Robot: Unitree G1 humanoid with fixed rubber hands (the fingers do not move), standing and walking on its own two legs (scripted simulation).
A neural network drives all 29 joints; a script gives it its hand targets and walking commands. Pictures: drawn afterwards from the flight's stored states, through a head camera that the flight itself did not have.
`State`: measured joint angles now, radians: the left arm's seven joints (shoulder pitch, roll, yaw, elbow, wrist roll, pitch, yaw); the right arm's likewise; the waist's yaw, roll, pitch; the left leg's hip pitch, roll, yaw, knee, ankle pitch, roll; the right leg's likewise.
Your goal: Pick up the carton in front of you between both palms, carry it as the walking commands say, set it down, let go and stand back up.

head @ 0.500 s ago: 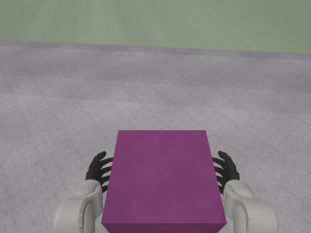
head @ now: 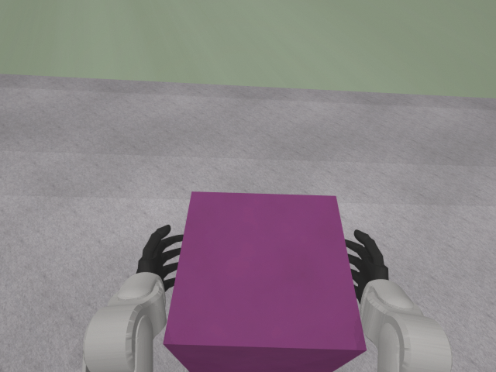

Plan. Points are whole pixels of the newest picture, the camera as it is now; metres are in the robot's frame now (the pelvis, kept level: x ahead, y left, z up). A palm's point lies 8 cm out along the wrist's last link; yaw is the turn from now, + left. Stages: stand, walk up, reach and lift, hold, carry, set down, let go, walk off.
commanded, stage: carry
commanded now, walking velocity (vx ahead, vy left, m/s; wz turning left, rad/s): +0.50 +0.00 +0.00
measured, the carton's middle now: (259, 292) +0.25 -0.01 +0.02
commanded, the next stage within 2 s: none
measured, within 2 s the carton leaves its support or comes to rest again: neither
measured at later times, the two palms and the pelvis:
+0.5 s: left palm (183, 155) +0.52 +0.15 +0.06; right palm (322, 153) +0.55 -0.15 +0.05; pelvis +0.30 -0.03 -0.01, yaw +5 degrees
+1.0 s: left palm (174, 114) +0.65 +0.18 +0.07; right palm (302, 115) +0.66 -0.12 +0.08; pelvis +0.42 +0.02 -0.02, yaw +2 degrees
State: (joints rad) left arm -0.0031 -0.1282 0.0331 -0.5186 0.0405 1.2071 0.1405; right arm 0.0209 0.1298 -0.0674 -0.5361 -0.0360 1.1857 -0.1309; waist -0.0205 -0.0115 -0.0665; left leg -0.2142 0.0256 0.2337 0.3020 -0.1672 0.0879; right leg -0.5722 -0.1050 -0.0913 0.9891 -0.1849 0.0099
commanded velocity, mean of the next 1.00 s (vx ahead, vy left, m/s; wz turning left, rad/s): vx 0.07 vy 0.00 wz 0.00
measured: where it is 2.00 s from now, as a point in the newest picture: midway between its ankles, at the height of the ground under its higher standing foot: (232, 350)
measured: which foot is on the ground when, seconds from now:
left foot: down 0.00-0.32, up 0.34-0.60, down 0.62-1.00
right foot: up 0.00-0.28, down 0.30-1.00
